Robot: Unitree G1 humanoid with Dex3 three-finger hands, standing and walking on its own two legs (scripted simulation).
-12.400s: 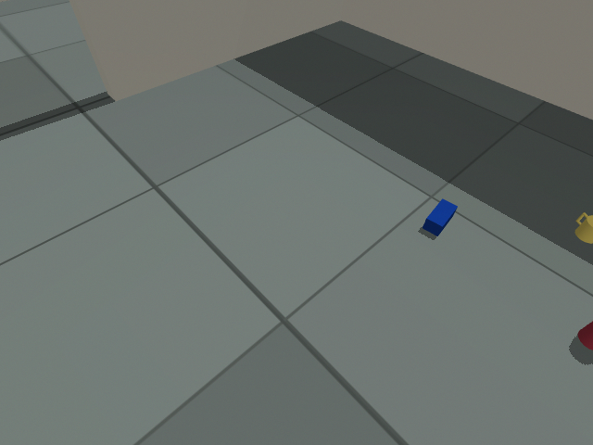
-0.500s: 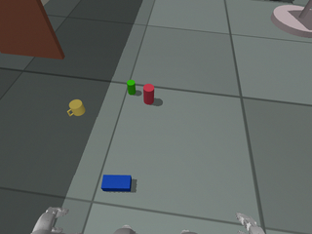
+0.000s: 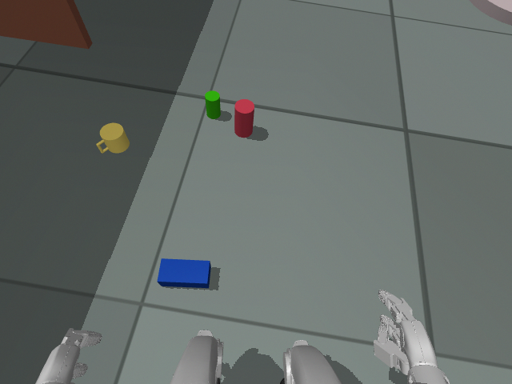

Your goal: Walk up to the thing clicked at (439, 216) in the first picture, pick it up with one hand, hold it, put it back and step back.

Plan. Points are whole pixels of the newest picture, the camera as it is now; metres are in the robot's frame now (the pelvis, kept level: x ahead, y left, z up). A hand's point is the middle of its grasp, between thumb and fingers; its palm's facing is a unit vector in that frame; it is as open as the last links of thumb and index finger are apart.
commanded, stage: rise first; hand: left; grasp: from above
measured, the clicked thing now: (185, 273) +0.44 +0.22 -0.64
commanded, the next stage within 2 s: none
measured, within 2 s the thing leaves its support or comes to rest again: neither
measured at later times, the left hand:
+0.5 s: hand (128, 320) +0.25 +0.28 -0.33, palm faces -0.44 -0.45 -0.78, open 14.2 cm
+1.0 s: hand (145, 295) +0.33 +0.29 -0.45, palm faces -0.48 -0.11 -0.87, open 14.2 cm
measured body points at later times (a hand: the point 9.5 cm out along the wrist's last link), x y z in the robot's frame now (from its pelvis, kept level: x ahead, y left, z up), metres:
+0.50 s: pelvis -0.07 -0.01 -0.19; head +0.14 +0.01 +0.22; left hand +0.27 +0.31 -0.28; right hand +0.12 -0.28 -0.31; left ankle +0.02 +0.12 -0.64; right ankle -0.01 -0.14 -0.64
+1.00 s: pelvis -0.09 +0.00 -0.30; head +0.12 +0.04 +0.09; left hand +0.35 +0.29 -0.40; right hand -0.03 -0.29 -0.42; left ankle +0.02 +0.12 -0.64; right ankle -0.01 -0.14 -0.64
